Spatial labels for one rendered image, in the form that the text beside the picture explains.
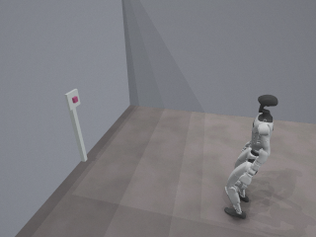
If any robot left hand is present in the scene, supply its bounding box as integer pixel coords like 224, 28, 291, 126
234, 174, 252, 191

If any robot right foot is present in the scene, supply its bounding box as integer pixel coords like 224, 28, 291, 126
238, 192, 249, 202

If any robot left upper arm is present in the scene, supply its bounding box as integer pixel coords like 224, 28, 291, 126
258, 123, 271, 157

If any left robot forearm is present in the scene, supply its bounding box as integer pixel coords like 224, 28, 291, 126
246, 151, 269, 178

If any panel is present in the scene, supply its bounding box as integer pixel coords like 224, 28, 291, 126
64, 89, 88, 162

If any robot right hand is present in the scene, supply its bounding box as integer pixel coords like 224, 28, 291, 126
241, 141, 252, 152

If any button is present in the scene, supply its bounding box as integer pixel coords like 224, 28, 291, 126
72, 96, 78, 104

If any right robot shin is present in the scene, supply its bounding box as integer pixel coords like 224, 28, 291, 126
237, 182, 245, 197

